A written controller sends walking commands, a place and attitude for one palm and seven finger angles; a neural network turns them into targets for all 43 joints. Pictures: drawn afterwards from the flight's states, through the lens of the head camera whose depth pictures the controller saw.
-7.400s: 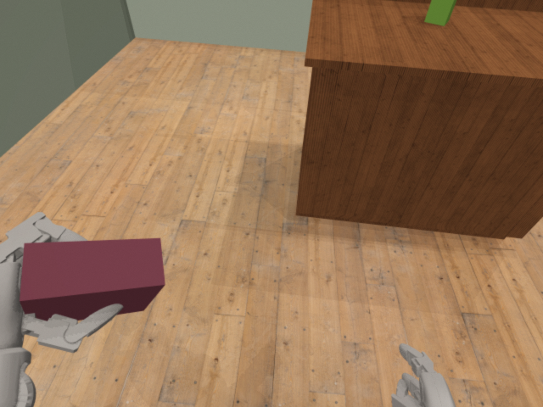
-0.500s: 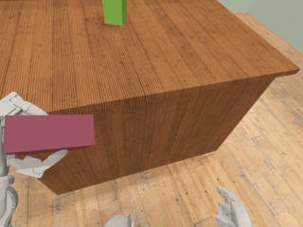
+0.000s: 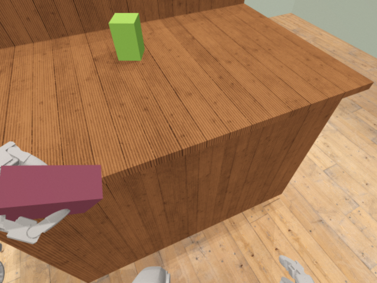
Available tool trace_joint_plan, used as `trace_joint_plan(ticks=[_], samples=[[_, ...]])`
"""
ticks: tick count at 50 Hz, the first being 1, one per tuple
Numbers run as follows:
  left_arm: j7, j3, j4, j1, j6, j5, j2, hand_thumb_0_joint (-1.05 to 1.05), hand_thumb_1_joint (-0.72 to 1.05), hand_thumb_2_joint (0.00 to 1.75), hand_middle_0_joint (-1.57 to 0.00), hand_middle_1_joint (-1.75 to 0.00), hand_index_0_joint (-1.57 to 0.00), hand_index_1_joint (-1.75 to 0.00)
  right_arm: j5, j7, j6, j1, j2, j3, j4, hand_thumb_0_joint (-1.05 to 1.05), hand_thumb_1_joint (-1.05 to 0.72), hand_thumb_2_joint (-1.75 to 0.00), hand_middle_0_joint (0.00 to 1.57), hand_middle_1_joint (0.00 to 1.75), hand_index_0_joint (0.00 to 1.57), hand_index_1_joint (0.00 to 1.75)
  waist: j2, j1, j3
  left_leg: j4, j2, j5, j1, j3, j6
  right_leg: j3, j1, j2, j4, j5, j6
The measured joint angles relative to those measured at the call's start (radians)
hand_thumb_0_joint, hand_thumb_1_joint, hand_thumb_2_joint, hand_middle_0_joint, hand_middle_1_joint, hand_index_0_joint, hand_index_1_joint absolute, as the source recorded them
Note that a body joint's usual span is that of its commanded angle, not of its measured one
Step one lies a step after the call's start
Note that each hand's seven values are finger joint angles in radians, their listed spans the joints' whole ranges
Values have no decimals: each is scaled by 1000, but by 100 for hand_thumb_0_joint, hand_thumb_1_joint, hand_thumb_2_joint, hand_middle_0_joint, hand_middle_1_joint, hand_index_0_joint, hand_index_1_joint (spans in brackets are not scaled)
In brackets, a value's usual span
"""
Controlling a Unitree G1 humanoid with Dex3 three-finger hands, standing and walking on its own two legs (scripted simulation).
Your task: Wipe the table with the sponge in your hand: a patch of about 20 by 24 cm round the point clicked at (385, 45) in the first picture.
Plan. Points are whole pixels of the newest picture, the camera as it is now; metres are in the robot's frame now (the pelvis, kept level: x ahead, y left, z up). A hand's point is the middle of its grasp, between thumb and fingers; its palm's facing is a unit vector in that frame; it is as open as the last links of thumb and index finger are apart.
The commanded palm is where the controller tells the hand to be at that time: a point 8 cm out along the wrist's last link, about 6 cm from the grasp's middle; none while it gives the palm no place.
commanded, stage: shuffle to correct the standing spot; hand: left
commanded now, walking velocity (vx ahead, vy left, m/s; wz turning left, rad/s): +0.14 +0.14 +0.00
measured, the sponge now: (65, 192) +0.23 +0.21 +0.15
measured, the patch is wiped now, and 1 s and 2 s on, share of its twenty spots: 0.00 0.00 0.00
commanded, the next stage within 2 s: come to a stop and stand still in 0.20 s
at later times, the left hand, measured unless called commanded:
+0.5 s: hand (5, 163) +0.26 +0.31 +0.18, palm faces +0.45 -0.78 -0.44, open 9.6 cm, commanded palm +0.21 +0.34 +0.18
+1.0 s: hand (2, 157) +0.28 +0.33 +0.17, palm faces +0.40 -0.84 -0.36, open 9.6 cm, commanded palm +0.23 +0.36 +0.18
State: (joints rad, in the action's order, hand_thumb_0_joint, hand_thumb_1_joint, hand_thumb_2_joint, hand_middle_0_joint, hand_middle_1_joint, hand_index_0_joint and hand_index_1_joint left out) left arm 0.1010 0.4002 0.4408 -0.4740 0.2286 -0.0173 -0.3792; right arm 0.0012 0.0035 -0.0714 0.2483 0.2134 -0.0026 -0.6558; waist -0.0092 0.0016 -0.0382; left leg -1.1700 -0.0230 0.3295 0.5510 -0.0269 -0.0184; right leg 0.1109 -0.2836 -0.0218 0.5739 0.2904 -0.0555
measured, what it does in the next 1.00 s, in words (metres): steps to the left: left foot, then right foot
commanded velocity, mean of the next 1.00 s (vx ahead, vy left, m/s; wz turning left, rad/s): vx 0.03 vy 0.02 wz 0.00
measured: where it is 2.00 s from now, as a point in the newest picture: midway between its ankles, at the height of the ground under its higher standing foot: outside the picture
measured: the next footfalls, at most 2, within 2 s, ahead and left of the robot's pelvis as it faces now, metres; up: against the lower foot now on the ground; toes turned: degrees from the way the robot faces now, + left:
left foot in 0.18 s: +0.11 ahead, +0.18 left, +0.00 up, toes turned -1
right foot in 0.42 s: +0.11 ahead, -0.03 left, +0.00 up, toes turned +0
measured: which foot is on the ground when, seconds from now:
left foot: up 0.00-0.16, down 0.18-1.00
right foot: down 0.00-0.18, up 0.20-0.40, down 0.42-1.00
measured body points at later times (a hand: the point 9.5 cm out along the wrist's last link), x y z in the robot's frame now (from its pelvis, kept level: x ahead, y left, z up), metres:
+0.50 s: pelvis +0.05 +0.06 +0.00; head +0.06 +0.05 +0.44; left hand +0.23 +0.35 +0.20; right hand +0.22 -0.13 -0.10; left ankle +0.08 +0.17 -0.73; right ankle +0.07 -0.03 -0.73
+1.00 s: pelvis +0.06 +0.09 +0.01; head +0.07 +0.10 +0.46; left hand +0.25 +0.38 +0.19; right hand +0.24 -0.14 -0.06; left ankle +0.07 +0.17 -0.73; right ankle +0.07 -0.03 -0.73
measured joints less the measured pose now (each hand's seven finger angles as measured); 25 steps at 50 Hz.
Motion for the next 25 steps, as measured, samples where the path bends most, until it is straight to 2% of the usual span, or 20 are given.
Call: trace_joint_plan(ticks=[2, 4, 7, 9, 10, 12, 14, 15, 18, 21, 23, 25], samples=[[9, 4, -24, -5, -4, 3, 9, 0, -45, 100, -80, -133, -80, -134, 1, 7, -3, -3, 14, 9, 6, 2, -90, -90, 20, 29, 20, 30, 14, 5, -6, 101, -25, -22, -5, -5, 3, -11, 20, -14, -31, -13, 11], [17, -7, -28, 3, -10, 7, 19, 0, -45, 100, -80, -133, -80, -134, 2, 14, -15, -5, 27, 19, 17, 2, -90, -90, 20, 29, 20, 30, 27, 12, -20, 265, -42, -47, -46, -19, 12, -18, 36, -30, -40, -12, 25], [26, -36, 15, 23, -18, 6, 36, -1, -45, 100, -80, -133, -80, -134, 6, 24, -40, -12, 45, 34, 31, 2, -90, -90, 20, 29, 20, 30, 44, 25, -43, 505, -40, -104, -156, -54, 24, -29, 52, -53, -2, 20, 51], [27, -53, 65, 33, -15, 7, 38, -1, -46, 100, -80, -133, -80, -134, 5, 30, -55, -15, 61, 44, 55, 1, -90, -90, 20, 29, 20, 30, 29, 27, -39, 614, -36, -139, -229, -53, 42, -30, 38, -51, 69, 67, 71], [28, -50, 79, 50, -9, 8, 26, -1, -46, 100, -80, -133, -80, -134, 2, 34, -58, -32, 50, 51, 56, 1, -90, -90, 20, 29, 20, 30, 46, 25, -46, 591, -23, -129, -226, -59, 41, -47, 18, -63, 129, 96, 70], [29, -34, 72, 89, 7, 10, -4, -1, -46, 100, -80, -133, -80, -134, -3, 37, -58, -67, 13, 51, 59, 1, -90, -90, 19, 29, 20, 30, 77, 26, -58, 546, -8, -91, -224, -76, 33, -94, -45, -56, 310, 199, 62], [28, -15, 48, 115, 7, 13, -28, -1, -46, 100, -80, -133, -80, -134, -1, 36, -59, -83, -23, 36, 67, 1, -90, -90, 19, 29, 20, 30, 80, 8, -50, 549, -3, -85, -223, -68, 33, -86, -102, -37, 439, 234, 57], [27, -6, 40, 121, 3, 14, -34, -1, -46, 100, -80, -133, -80, -134, -2, 32, -61, -85, -38, 27, 72, 1, -90, -90, 19, 29, 20, 30, 74, 1, -44, 558, -2, -90, -224, -61, 34, -72, -119, -30, 456, 226, 57], [28, 16, 44, 99, -4, 7, -29, -1, -46, 100, -80, -133, -80, -134, -5, 20, -70, -75, -64, 0, 82, 1, -90, -90, 20, 29, 20, 30, 49, 1, -21, 583, -4, -99, -226, -58, 34, -30, -115, -18, 339, 170, 56], [32, 21, 68, 47, -11, -1, -27, -1, -46, 100, -80, -133, -80, -134, -2, 17, -73, -49, -74, -31, 83, 1, -90, -90, 20, 29, 20, 30, 33, 11, 0, 569, 3, -83, -219, -60, 27, -21, -28, 1, 70, 70, 57], [31, 2, 58, 31, -18, 2, -3, -1, -46, 100, -81, -133, -80, -134, 4, 20, -62, -42, -63, -42, 62, 1, -90, -90, 20, 29, 20, 30, -10, 22, 2, 534, -15, -46, -214, -42, 21, -8, -6, 26, 31, 5, 21], [29, -24, 36, 27, -35, 0, 20, -1, -46, 100, -81, -133, -80, -134, 7, 20, -48, -29, -53, -45, 36, 1, -90, -90, 20, 30, 20, 30, -27, 37, 16, 490, -9, -5, -207, -24, 12, -8, 7, 35, 12, -1, 3]])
